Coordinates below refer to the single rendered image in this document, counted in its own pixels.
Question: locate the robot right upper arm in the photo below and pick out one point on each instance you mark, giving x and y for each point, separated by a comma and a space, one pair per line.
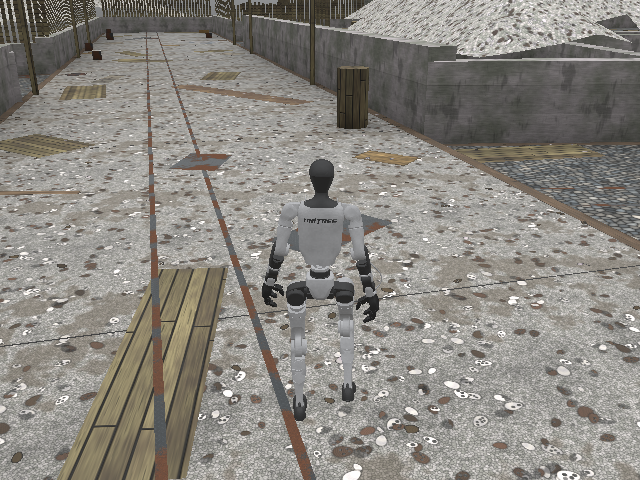
353, 214

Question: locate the robot right shin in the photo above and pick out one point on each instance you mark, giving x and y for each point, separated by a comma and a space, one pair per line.
347, 355

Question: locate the robot left upper arm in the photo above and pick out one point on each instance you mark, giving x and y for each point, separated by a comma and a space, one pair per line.
289, 212

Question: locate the humanoid robot torso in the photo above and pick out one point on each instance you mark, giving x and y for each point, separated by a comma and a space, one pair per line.
320, 237

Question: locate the robot right forearm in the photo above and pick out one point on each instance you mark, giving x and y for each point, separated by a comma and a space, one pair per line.
365, 274

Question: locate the robot left forearm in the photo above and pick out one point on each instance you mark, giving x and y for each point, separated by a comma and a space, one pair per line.
274, 267

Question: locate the left robot hand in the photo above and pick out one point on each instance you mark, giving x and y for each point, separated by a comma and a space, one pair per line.
267, 291

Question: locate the right robot hand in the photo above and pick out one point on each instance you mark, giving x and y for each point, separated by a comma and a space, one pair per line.
374, 306

